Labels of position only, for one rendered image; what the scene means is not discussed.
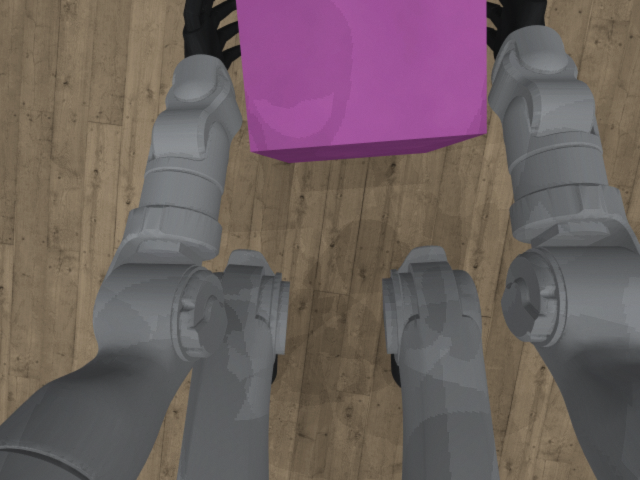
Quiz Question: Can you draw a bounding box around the robot left upper arm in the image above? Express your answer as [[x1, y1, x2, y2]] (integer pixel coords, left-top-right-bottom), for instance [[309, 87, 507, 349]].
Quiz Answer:
[[0, 263, 228, 480]]

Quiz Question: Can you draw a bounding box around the carton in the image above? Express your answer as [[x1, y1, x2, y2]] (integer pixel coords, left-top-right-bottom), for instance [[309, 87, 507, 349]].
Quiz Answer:
[[236, 0, 487, 163]]

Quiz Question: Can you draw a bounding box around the right robot forearm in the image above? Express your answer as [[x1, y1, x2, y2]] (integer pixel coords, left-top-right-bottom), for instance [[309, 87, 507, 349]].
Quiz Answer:
[[488, 25, 640, 256]]

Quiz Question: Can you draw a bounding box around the robot right upper arm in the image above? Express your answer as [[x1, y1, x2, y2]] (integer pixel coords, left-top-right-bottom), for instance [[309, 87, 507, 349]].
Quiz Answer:
[[501, 246, 640, 480]]

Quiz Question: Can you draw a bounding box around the left robot foot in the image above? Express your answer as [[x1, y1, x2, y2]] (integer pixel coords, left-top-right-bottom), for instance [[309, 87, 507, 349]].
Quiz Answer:
[[271, 354, 278, 385]]

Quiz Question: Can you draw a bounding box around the right robot hand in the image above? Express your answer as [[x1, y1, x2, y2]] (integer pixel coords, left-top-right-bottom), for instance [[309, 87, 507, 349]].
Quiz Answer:
[[487, 0, 547, 59]]

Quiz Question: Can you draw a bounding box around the robot foot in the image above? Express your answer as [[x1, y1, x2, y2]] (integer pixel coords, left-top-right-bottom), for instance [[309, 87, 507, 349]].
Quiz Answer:
[[271, 354, 278, 385], [383, 315, 401, 387]]

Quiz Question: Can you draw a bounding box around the left robot hand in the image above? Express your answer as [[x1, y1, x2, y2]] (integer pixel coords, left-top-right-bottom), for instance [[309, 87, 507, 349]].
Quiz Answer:
[[183, 0, 241, 71]]

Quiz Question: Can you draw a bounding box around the right robot foot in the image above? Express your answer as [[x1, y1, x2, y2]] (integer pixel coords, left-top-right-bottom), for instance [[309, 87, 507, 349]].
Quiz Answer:
[[383, 315, 401, 387]]

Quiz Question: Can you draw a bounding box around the left robot forearm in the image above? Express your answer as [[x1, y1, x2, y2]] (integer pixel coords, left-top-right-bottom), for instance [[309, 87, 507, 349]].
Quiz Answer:
[[93, 54, 242, 340]]

